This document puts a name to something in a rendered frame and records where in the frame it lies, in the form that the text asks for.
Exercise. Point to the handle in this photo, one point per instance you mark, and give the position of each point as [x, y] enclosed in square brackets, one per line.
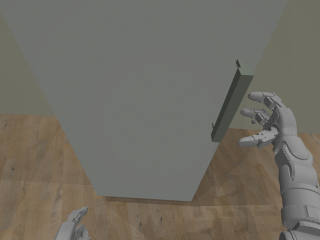
[237, 90]

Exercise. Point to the robot left hand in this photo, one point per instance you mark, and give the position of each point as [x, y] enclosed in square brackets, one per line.
[68, 229]

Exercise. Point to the robot right forearm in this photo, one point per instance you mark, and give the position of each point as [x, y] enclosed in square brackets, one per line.
[299, 186]

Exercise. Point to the robot right hand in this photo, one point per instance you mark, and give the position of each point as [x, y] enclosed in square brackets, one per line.
[282, 121]

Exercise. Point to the fridge door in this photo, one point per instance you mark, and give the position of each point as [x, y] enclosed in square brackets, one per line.
[136, 84]

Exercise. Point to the robot right upper arm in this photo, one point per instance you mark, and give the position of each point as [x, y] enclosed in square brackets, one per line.
[297, 235]

